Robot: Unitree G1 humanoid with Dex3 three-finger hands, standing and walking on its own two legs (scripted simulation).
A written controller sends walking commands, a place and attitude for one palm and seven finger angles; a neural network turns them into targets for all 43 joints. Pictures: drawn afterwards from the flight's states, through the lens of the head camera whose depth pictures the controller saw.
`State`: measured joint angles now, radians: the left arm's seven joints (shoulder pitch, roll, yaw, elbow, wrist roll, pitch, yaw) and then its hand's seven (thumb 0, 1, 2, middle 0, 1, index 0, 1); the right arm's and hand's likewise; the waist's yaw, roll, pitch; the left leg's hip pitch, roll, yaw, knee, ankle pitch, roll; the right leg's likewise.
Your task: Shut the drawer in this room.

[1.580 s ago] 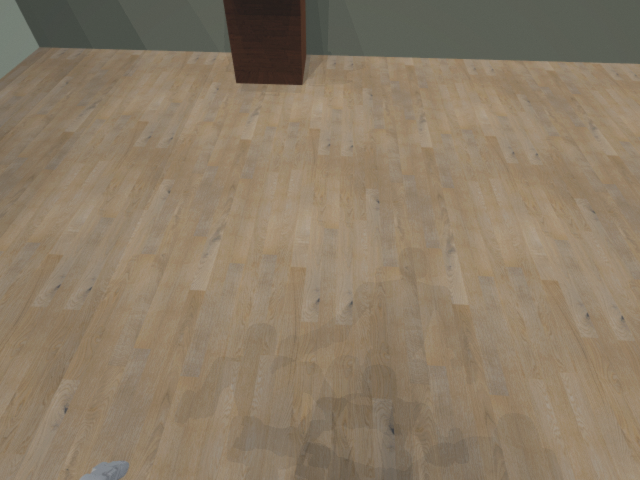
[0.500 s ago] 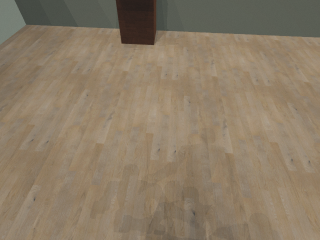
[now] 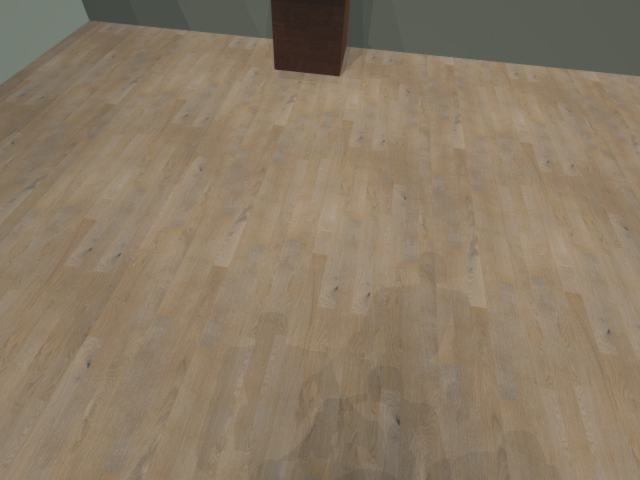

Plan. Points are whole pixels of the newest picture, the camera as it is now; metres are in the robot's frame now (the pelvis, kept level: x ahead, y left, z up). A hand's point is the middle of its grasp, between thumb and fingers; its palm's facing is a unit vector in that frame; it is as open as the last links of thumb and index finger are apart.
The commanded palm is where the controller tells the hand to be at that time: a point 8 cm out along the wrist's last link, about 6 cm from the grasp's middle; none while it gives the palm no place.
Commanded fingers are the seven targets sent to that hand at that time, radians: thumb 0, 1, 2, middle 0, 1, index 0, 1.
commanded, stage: turn or walk to find it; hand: left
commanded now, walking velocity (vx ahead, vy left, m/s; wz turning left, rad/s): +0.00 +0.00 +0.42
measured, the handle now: out of the picture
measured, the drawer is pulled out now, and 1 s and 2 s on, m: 0.17 0.17 0.17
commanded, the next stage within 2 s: stand and wait in 1.04 s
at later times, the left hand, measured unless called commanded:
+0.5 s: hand out of the picture +0.06 +0.19 -0.13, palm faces +0.21 -0.93 -0.31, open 7.3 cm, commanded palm none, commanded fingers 0.00 0.90 0.90 -0.20 -0.30 -0.20 -0.30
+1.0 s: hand out of the picture -0.13 +0.19 -0.18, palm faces +0.48 -0.84 -0.25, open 7.4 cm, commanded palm none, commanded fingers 0.00 0.90 0.90 -0.20 -0.30 -0.20 -0.30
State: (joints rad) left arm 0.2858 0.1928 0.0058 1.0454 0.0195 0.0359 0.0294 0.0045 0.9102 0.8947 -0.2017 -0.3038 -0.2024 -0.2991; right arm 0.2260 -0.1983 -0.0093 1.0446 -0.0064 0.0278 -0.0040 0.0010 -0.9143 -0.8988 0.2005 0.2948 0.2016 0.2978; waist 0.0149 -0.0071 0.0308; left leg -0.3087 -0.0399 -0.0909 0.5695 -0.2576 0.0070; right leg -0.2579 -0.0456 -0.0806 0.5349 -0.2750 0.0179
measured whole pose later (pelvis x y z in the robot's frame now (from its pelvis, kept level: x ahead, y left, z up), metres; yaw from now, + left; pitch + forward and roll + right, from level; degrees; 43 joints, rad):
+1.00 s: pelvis -0.03 +0.00 +0.00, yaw +26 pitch -1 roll +0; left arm 0.30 0.26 0.06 0.99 0.02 0.07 0.02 0.01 0.91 0.89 -0.20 -0.30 -0.20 -0.30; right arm 0.11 -0.20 -0.03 0.94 -0.01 0.02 0.00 0.00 -0.91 -0.90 0.20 0.29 0.20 0.30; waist 0.04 -0.05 0.09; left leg -0.24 -0.02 0.04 0.54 -0.29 0.05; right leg -0.43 -0.10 -0.06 1.08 -0.48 0.06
